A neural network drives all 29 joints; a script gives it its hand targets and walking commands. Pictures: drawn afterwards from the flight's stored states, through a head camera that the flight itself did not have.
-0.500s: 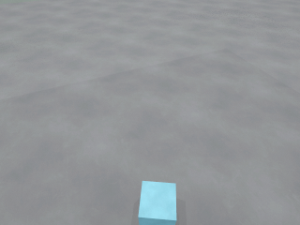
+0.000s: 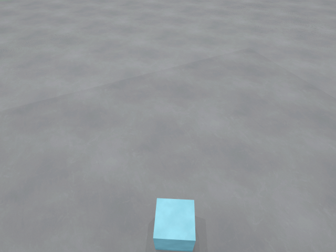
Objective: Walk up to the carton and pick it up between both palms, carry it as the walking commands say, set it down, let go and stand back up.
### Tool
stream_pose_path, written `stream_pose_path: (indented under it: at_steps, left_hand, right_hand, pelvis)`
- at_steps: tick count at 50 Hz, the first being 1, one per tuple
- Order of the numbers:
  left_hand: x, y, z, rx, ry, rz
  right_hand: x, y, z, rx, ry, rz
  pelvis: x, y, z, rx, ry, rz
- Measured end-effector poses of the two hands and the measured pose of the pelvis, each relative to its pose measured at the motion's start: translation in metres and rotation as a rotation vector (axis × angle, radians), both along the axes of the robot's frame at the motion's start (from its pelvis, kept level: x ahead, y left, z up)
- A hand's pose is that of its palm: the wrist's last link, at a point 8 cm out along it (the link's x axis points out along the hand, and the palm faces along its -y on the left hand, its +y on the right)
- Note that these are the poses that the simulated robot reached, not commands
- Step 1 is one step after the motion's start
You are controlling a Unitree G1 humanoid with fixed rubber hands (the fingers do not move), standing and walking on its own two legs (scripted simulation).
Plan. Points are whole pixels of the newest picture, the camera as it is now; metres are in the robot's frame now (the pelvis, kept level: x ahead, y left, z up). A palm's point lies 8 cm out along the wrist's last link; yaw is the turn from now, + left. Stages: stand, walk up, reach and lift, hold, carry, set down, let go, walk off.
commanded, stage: stand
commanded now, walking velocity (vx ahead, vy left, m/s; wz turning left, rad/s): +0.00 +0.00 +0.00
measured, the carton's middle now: (174, 224) +0.42 -0.02 -0.66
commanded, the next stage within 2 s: none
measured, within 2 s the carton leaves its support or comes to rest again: neither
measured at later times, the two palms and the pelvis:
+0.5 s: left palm out of the picture -0.01 +0.23 -0.13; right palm out of the picture -0.07 -0.22 -0.14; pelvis -0.01 +0.01 +0.01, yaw -1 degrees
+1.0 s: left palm out of the picture -0.04 +0.23 -0.13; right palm out of the picture -0.10 -0.19 -0.14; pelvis -0.02 +0.02 +0.01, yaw -2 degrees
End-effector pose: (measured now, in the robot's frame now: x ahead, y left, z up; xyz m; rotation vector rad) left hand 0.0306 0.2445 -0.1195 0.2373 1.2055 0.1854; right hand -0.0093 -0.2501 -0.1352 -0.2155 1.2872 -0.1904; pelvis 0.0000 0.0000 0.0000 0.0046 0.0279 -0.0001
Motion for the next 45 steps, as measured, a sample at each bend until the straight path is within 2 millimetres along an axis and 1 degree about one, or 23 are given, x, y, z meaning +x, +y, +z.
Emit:
stream_pose_path:
  at_steps: [8, 15, 32, 45]
  left_hand:
    - [-0.016, -0.007, -0.003, -0.019, 0.05, 0.004]
    - [-0.028, -0.012, -0.006, -0.034, 0.088, 0.009]
    - [-0.054, -0.017, -0.011, -0.06, 0.171, 0.02]
    - [-0.067, -0.016, -0.014, -0.076, 0.214, 0.02]
  right_hand:
    - [-0.031, 0.007, -0.002, 0.021, 0.087, -0.025]
    - [-0.049, 0.017, -0.004, 0.04, 0.139, -0.042]
    - [-0.074, 0.041, -0.007, 0.078, 0.212, -0.069]
    - [-0.09, 0.055, -0.007, 0.092, 0.248, -0.084]
  pelvis:
    - [-0.005, 0.0, 0.003, 0.002, -0.011, -0.008]
    - [-0.008, 0.002, 0.004, 0.001, -0.021, -0.013]
    - [-0.014, 0.009, 0.006, -0.003, -0.041, -0.024]
    - [-0.019, 0.017, 0.007, -0.005, -0.05, -0.031]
